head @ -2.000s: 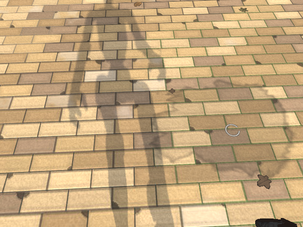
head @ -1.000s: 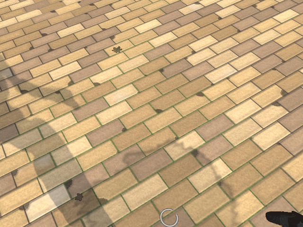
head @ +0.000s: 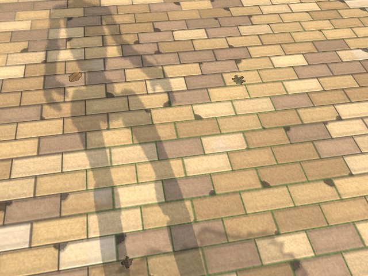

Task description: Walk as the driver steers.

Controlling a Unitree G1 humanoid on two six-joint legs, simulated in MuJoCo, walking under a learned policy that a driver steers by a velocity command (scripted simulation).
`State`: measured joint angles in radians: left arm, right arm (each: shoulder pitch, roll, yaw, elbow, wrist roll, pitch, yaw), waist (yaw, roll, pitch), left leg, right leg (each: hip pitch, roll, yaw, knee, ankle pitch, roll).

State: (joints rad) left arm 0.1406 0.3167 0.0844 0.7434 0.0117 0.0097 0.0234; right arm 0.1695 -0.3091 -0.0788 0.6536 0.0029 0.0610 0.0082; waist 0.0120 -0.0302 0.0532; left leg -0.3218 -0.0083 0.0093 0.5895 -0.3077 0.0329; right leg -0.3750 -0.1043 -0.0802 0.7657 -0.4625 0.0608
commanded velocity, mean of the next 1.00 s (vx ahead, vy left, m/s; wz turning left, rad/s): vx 0.00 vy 0.00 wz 0.34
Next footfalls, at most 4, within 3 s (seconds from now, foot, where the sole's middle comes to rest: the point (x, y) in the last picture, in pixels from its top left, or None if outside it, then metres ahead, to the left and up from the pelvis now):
0.44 right None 0.09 -0.12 -0.77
0.76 left None -0.02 0.13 -0.77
2.20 left None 0.38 0.23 -0.77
2.62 right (178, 262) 0.50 0.03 -0.77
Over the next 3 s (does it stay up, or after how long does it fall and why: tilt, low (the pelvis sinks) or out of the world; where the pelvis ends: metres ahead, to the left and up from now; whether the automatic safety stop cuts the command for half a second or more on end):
stays up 0.42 0.13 0.00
